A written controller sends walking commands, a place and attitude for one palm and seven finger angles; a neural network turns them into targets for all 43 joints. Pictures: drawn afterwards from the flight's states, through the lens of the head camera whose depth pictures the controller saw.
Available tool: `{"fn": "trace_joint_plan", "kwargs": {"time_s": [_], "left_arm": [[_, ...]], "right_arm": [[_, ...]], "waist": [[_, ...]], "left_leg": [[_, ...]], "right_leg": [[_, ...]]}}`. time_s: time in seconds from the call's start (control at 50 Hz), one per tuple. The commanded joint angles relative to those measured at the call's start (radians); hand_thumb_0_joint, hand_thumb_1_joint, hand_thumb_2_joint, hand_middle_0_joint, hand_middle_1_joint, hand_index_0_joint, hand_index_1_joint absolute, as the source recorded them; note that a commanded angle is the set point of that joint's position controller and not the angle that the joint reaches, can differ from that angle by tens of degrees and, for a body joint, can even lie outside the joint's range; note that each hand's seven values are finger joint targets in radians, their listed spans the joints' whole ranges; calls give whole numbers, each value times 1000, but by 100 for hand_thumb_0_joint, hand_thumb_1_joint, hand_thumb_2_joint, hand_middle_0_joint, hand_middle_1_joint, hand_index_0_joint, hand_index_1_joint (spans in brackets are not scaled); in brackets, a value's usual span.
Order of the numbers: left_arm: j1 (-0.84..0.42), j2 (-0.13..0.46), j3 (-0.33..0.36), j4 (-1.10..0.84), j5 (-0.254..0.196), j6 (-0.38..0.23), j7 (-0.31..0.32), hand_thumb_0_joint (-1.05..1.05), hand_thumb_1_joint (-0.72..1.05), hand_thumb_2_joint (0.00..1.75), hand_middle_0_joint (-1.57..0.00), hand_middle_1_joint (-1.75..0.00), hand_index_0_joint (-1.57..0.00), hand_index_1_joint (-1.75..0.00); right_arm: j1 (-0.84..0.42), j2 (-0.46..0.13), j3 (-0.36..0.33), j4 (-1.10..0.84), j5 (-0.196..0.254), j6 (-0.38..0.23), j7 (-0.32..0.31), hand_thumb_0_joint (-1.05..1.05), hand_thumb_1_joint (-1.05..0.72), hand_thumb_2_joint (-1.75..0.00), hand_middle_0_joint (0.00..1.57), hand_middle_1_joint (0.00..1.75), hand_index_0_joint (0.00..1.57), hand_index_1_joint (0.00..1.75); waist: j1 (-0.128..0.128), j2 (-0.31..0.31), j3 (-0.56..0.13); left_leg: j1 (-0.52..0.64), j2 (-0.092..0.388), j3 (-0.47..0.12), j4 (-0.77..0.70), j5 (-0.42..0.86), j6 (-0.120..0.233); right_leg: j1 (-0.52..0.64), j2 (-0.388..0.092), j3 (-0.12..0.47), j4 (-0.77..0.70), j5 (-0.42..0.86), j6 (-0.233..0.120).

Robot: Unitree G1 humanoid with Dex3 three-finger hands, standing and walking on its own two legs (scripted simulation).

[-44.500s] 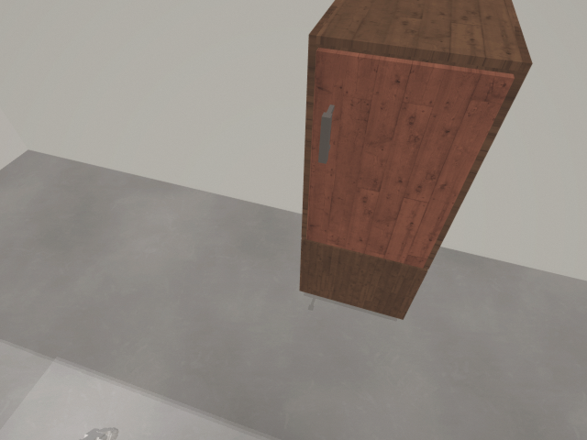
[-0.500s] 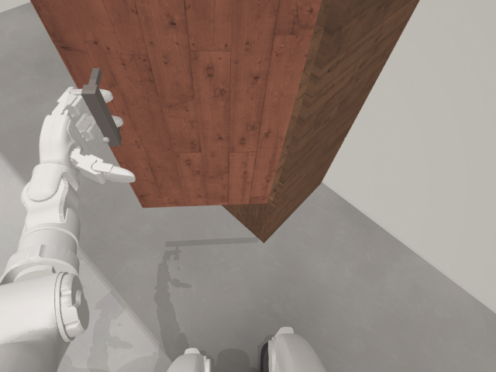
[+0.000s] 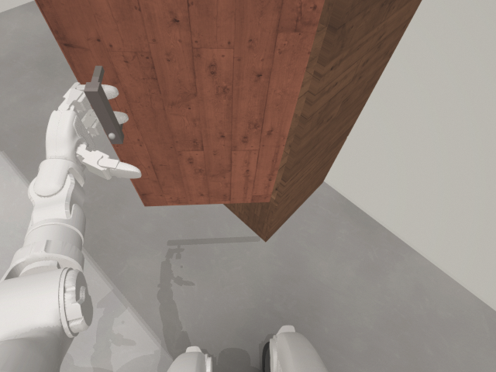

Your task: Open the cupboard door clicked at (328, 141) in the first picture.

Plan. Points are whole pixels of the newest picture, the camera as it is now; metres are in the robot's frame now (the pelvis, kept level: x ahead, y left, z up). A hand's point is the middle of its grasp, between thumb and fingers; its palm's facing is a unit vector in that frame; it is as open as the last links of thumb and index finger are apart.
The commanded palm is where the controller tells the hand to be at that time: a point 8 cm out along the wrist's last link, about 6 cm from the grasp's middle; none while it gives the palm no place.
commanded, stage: close the thumb around the handle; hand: left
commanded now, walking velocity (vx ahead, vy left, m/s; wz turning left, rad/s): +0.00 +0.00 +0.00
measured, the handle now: (108, 107) +0.53 +0.21 +0.08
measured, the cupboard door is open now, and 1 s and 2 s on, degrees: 47 50 94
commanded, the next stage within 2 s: pull the door open along its arc in 0.64 s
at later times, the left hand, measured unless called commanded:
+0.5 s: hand (113, 135) +0.47 +0.20 +0.08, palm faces +0.01 -1.00 -0.02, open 6.6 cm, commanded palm +0.44 +0.25 +0.08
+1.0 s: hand (117, 145) +0.45 +0.19 +0.08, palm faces +0.01 -1.00 -0.01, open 5.9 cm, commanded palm +0.39 +0.24 +0.08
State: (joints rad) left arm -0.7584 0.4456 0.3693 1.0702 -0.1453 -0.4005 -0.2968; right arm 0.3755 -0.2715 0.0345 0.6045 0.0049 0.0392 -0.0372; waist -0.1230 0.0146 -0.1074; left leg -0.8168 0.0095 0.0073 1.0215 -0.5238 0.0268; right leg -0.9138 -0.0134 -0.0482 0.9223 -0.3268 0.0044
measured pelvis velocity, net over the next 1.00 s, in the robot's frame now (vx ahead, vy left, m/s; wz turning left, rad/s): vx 0.01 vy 0.00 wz -0.02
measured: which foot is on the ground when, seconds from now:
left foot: down 0.00-1.00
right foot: down 0.00-1.00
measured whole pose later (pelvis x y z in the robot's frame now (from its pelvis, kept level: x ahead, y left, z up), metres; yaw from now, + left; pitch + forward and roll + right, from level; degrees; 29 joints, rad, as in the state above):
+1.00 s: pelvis +0.01 +0.00 +0.01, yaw -1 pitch +17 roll -1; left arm -0.58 0.38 0.36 0.89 -0.18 -0.39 -0.26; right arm 0.39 -0.27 0.02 0.58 0.01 0.05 -0.02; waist -0.11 0.03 -0.12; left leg -0.75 0.02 0.03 0.97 -0.52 0.02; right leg -0.86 0.00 -0.03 0.89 -0.32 0.00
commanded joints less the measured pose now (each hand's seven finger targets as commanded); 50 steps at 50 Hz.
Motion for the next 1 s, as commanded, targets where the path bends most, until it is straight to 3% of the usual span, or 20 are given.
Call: {"fn": "trace_joint_plan", "kwargs": {"time_s": [0.0,0.04,0.08,0.1,0.12,0.22,0.28,0.3,0.42,0.48,0.58,0.62,0.66,0.72,0.74,0.76,0.86,0.9,0.94,0.98], "left_arm": [[-390,290,77,-227,-17,-71,12,0,-28,40,-32,-122,-32,-122],[-384,251,42,-220,-14,-69,9,0,-16,44,-32,-124,-32,-124],[-382,263,50,-252,-18,-76,9,0,-5,49,-33,-125,-33,-125],[-375,237,34,-238,-18,-73,5,0,0,52,-34,-125,-34,-125],[-378,221,22,-213,-21,-67,4,0,6,54,-34,-126,-34,-126],[-389,226,29,-240,-21,-73,11,0,34,66,-36,-129,-36,-129],[-384,240,39,-224,-22,-76,16,0,51,73,-37,-131,-37,-131],[-393,234,32,-230,-18,-79,16,0,56,76,-38,-131,-38,-131],[-372,237,38,-227,-19,-80,12,0,90,90,-40,-135,-40,-135],[-392,244,35,-233,-20,-82,5,0,90,90,-40,-135,-40,-135],[-382,276,69,-221,-26,-74,2,0,90,90,-40,-135,-40,-135],[-355,278,80,-241,-30,-74,3,0,90,90,-40,-135,-40,-135],[-357,266,67,-235,-29,-69,6,0,90,90,-40,-135,-40,-135],[-320,281,86,-245,-28,-72,9,0,90,90,-40,-135,-40,-135],[-378,235,35,-264,-26,-74,10,0,90,90,-40,-135,-40,-135],[-373,221,31,-262,-26,-73,11,0,90,90,-40,-135,-40,-135],[-223,207,38,-329,-35,-77,16,0,90,90,-40,-135,-40,-135],[-137,186,34,-365,-44,-74,17,0,90,90,-40,-135,-40,-135],[-39,153,22,-400,-59,-60,16,0,90,90,-40,-135,-40,-135],[63,148,27,-479,-69,-57,18,0,90,90,-40,-135,-40,-135]], "right_arm": [[132,-169,-63,-76,-1,-24,-8,0,-90,-90,20,30,20,30],[127,-165,-61,-80,2,-21,-7,0,-90,-90,20,30,20,30],[129,-166,-64,-86,1,-21,-8,0,-90,-90,20,30,20,30],[126,-163,-63,-84,2,-22,-6,0,-90,-90,20,30,20,30],[125,-164,-63,-77,4,-22,-7,0,-90,-90,20,30,20,30],[130,-165,-66,-74,0,-23,-8,0,-90,-90,20,30,20,30],[130,-166,-65,-73,0,-22,-9,0,-90,-90,20,30,20,30],[125,-165,-63,-74,1,-22,-8,0,-90,-90,20,30,20,30],[124,-163,-64,-78,0,-22,-8,0,-90,-90,20,30,20,30],[122,-164,-62,-80,1,-22,-11,0,-90,-90,20,30,20,30],[124,-165,-62,-82,1,-19,-15,0,-90,-90,20,30,20,30],[124,-164,-64,-86,1,-20,-13,0,-90,-90,20,30,20,30],[120,-162,-62,-83,2,-19,-12,0,-90,-90,20,30,20,30],[123,-164,-64,-91,2,-19,-11,0,-90,-90,20,30,20,30],[115,-158,-62,-87,2,-20,-10,0,-90,-90,20,30,20,30],[118,-157,-66,-84,3,-21,-9,0,-90,-90,20,30,20,30],[110,-158,-71,-106,4,-22,1,0,-90,-90,20,30,20,30],[99,-153,-73,-121,7,-22,6,0,-90,-90,20,30,20,30],[84,-151,-74,-140,12,-20,11,0,-90,-90,20,30,20,30],[67,-148,-76,-166,15,-24,13,0,-90,-90,20,30,20,30]], "waist": [[12,82,-446],[6,84,-416],[11,83,-440],[8,96,-436],[-4,79,-398],[4,96,-438],[2,55,-406],[4,88,-409],[9,67,-433],[0,66,-411],[8,66,-417],[22,72,-458],[13,57,-426],[23,56,-442],[5,74,-430],[6,84,-428],[44,73,-466],[61,77,-464],[68,26,-427],[89,37,-433]], "left_leg": [[142,-6,-39,-158,416,-24],[134,-6,-37,-164,403,-23],[147,-6,-39,-162,425,-22],[157,-6,-37,-163,415,-25],[147,-3,-39,-166,391,-25],[178,-4,-42,-164,424,-27],[139,-5,-41,-166,398,-23],[141,-7,-38,-169,395,-24],[135,-9,-32,-164,402,-20],[118,-10,-31,-167,375,-16],[114,-10,-29,-163,382,-15],[123,-11,-26,-161,412,-18],[108,-9,-24,-165,397,-17],[115,-9,-21,-165,416,-17],[119,-8,-26,-167,402,-20],[136,-7,-25,-165,406,-20],[165,-6,-24,-180,465,-26],[172,-4,-22,-189,489,-29],[144,-7,-11,-204,464,-21],[144,-9,-6,-219,470,-19]], "right_leg": [[366,34,20,-58,267,-32],[359,34,19,-61,260,-32],[378,36,20,-60,275,-35],[358,35,19,-62,263,-33],[335,36,14,-68,242,-32],[342,34,17,-65,258,-32],[356,35,17,-67,252,-33],[356,33,19,-66,253,-33],[387,33,25,-66,278,-31],[384,33,26,-68,264,-32],[390,32,28,-66,273,-32],[417,31,32,-61,305,-30],[409,31,29,-66,296,-28],[424,32,31,-65,315,-30],[405,32,29,-64,301,-28],[392,33,28,-68,295,-29],[439,34,23,-68,328,-34],[450,35,20,-68,336,-35],[486,36,21,-84,345,-33],[522,33,22,-85,354,-38]]}}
